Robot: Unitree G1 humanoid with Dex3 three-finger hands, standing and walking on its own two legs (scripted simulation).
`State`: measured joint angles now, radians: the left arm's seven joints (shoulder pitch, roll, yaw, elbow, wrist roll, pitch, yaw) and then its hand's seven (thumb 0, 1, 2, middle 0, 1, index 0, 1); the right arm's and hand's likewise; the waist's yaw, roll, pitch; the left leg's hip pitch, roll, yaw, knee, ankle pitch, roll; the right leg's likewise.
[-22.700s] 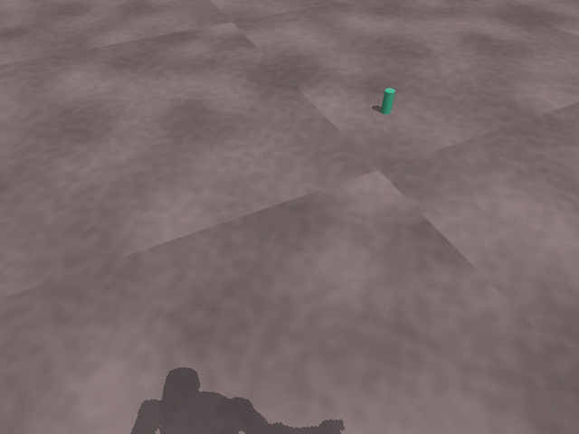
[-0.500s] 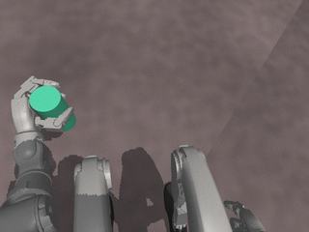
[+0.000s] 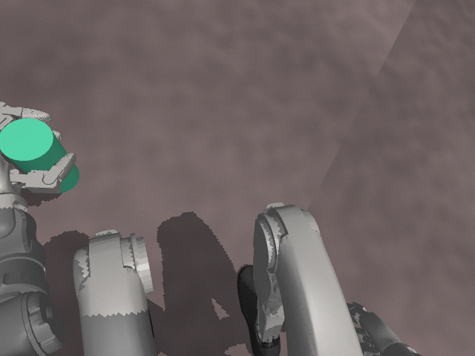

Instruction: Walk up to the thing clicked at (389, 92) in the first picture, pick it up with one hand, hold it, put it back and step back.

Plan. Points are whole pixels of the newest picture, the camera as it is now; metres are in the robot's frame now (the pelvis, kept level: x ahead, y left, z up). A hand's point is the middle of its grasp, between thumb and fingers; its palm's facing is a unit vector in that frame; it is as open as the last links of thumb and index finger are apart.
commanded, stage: crouch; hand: left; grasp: from the side
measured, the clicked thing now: (45, 160) +0.45 +0.26 -0.10
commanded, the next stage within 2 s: lower in 0.22 s
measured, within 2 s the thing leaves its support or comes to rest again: rests again in 1.34 s
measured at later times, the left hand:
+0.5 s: hand (55, 162) +0.46 +0.25 -0.13, palm faces +0.21 -0.98 -0.04, open 8.9 cm
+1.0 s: hand (64, 169) +0.47 +0.25 -0.19, palm faces +0.24 -0.97 -0.04, open 8.9 cm
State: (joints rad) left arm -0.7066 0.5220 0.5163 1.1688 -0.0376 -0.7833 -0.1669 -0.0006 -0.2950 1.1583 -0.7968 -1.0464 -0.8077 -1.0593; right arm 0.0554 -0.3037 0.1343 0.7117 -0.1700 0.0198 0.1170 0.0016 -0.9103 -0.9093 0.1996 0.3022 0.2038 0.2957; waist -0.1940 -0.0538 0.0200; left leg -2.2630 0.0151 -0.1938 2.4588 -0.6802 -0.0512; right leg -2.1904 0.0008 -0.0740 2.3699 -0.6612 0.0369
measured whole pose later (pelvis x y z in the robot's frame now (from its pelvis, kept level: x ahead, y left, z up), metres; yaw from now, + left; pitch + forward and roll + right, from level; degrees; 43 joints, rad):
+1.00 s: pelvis +0.00 +0.01 -0.03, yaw -6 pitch +18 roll -14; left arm -0.70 0.76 0.55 1.37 -0.03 -0.98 -0.04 0.00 -0.30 1.17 -0.81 -1.03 -0.82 -1.04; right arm -0.11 -0.36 0.40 0.62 -0.31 0.04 0.15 0.00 -0.92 -0.91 0.20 0.30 0.20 0.30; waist -0.28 -0.20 0.26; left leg -2.25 0.00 -0.34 2.62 -0.71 -0.05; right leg -2.12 0.04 -0.18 2.42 -0.65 0.07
